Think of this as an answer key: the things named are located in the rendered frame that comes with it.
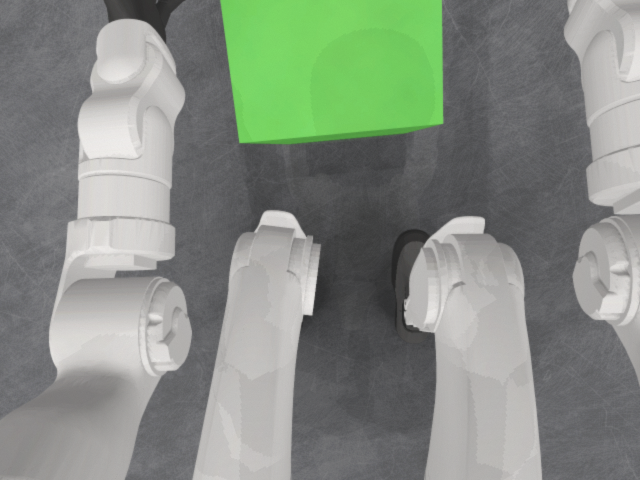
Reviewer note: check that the robot right forearm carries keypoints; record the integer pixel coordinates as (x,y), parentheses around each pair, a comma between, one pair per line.
(605,34)

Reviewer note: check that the left robot upper arm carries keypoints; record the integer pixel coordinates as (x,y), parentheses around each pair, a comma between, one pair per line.
(112,340)

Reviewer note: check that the robot left shin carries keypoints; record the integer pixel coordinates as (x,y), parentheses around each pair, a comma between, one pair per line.
(243,248)

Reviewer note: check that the robot left hand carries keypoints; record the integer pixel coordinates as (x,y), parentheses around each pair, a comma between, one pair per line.
(155,14)

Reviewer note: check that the robot right shin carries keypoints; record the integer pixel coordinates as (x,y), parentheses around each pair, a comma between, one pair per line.
(462,225)

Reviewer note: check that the robot shin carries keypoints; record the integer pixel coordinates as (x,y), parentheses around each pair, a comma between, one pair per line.
(462,225)
(243,248)

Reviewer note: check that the right robot upper arm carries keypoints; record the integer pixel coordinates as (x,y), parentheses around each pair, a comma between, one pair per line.
(606,278)

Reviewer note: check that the carton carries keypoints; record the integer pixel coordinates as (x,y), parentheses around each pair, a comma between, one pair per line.
(320,70)

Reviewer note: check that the robot left forearm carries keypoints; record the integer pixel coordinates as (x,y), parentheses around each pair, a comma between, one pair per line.
(126,132)

